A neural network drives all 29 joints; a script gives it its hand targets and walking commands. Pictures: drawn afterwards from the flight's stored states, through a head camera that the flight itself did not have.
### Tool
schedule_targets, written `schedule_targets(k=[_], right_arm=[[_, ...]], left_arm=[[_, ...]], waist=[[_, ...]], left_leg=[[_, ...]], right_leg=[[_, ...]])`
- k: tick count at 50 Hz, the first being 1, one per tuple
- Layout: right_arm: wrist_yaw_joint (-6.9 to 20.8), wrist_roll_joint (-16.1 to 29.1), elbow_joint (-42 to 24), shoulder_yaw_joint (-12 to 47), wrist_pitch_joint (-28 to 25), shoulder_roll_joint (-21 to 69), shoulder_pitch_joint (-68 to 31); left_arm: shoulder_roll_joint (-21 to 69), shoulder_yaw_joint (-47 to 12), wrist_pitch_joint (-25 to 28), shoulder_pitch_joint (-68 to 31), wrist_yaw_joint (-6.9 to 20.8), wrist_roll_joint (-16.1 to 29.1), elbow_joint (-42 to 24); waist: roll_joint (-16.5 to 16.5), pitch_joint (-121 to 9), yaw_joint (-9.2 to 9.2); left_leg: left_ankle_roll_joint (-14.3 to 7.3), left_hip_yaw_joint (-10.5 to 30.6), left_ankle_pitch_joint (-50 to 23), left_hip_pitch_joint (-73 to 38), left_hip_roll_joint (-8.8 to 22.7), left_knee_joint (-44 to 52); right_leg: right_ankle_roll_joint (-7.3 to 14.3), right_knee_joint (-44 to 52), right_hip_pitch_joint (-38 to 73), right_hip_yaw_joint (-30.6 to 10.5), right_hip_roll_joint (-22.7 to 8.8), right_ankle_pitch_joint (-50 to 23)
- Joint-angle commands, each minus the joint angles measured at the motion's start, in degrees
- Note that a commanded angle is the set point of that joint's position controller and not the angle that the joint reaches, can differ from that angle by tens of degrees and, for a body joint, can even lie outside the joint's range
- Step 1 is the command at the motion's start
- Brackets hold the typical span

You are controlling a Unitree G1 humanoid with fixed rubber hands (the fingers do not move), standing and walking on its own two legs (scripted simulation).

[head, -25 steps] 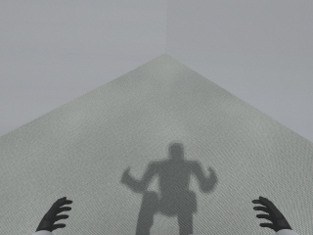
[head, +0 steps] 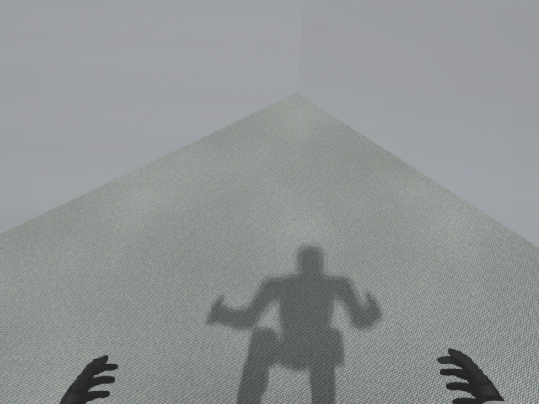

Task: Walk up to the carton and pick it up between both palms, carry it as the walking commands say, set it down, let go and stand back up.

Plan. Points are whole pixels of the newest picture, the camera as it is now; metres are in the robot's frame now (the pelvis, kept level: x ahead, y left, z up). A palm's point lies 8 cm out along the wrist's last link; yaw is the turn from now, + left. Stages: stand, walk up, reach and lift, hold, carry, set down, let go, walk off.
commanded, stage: stand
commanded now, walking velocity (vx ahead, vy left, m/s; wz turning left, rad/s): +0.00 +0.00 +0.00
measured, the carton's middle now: out of the picture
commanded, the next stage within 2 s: walk up in 1.68 s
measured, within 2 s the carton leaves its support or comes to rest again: neither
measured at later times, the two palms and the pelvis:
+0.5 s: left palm out of the picture +0.12 +0.31 -0.08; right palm out of the picture +0.12 -0.31 -0.07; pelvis +0.00 +0.00 +0.02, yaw +0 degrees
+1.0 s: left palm out of the picture +0.09 +0.31 -0.08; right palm out of the picture +0.10 -0.31 -0.07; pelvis +0.00 +0.00 +0.03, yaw +0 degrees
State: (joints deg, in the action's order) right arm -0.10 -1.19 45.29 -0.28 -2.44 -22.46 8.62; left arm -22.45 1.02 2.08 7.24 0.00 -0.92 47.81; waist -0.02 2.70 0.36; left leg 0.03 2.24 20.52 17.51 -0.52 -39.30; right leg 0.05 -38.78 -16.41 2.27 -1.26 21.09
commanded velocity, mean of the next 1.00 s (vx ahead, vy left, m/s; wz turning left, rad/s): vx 0.00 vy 0.00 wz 0.00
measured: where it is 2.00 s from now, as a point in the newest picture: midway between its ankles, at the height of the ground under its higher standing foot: outside the picture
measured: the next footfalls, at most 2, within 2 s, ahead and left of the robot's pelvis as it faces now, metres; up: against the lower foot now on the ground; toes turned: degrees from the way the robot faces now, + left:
none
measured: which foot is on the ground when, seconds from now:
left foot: down 0.00-1.00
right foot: down 0.00-1.00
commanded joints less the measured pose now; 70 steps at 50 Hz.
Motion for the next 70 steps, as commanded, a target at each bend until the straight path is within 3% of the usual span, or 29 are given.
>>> schedule_targets(k=[1,33,70], right_arm=[[-0.26,0.16,-1.81,-2.42,-0.64,-9.46,-2.05],[-0.19,0.64,9.18,-1.13,0.08,-10.23,-4.60],[-0.35,0.68,11.27,-0.98,0.64,-10.65,-4.62]], left_arm=[[-9.72,2.26,0.71,-2.96,-0.20,0.12,-2.19],[-10.26,0.83,0.05,-5.78,0.11,0.51,9.46],[-10.60,0.98,-0.43,-5.20,-0.02,0.62,11.59]], waist=[[-0.19,-5.08,-0.18],[-0.13,-3.56,0.08],[0.07,-3.45,0.15]], left_leg=[[-3.93,5.79,-13.73,-1.77,4.76,8.27],[-2.07,5.62,-17.14,-8.43,6.30,20.22],[-1.68,5.50,-18.35,-9.61,6.66,21.82]], right_leg=[[3.52,8.59,2.49,-5.89,-4.77,-10.96],[1.76,20.55,9.47,-5.67,-6.28,-12.89],[1.40,22.11,10.54,-5.53,-6.64,-14.11]])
